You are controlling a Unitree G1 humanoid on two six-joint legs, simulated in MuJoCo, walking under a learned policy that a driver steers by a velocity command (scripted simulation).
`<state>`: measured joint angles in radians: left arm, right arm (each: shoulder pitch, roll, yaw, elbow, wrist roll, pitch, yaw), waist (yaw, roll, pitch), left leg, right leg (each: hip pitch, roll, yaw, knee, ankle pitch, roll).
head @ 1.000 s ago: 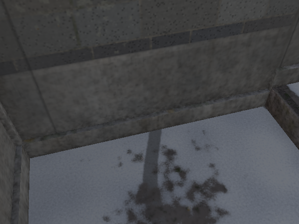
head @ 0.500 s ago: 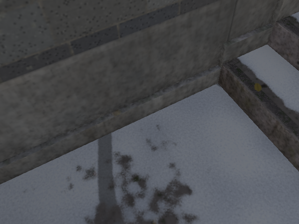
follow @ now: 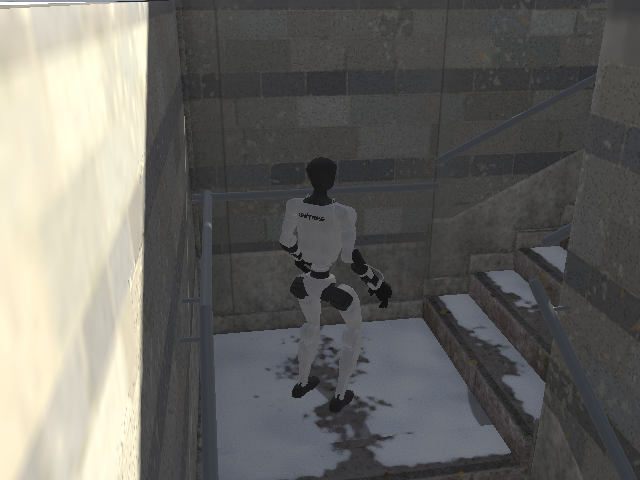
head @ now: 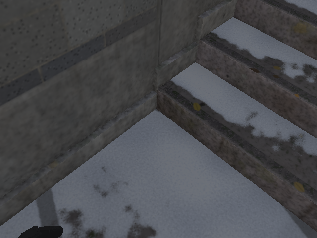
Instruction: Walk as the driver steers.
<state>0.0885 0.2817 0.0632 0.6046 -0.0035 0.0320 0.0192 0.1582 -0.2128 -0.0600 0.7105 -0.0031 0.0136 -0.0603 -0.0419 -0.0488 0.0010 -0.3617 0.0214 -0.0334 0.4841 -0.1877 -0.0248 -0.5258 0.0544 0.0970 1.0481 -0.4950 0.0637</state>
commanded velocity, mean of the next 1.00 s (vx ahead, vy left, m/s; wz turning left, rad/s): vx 0.10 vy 0.00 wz -0.35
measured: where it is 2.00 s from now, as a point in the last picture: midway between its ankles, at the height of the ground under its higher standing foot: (233, 225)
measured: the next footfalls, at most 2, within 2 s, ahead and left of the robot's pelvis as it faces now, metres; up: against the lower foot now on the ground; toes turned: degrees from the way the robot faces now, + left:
right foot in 0.10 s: +0.03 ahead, -0.14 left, +0.00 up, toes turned +2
right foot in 0.86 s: +0.04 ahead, -0.14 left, +0.00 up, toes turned -18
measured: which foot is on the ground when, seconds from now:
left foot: down 0.00-0.86, up 0.88-1.00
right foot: up 0.00-0.08, down 0.10-0.62, up 0.64-0.84, down 0.86-1.00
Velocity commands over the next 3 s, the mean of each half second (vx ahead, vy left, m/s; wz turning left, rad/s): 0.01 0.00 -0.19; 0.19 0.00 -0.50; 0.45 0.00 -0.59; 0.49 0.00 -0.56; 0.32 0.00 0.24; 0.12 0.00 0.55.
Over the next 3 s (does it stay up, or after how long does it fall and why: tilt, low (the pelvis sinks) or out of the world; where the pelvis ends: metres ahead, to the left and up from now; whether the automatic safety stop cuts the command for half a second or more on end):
stays up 0.77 -0.73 0.16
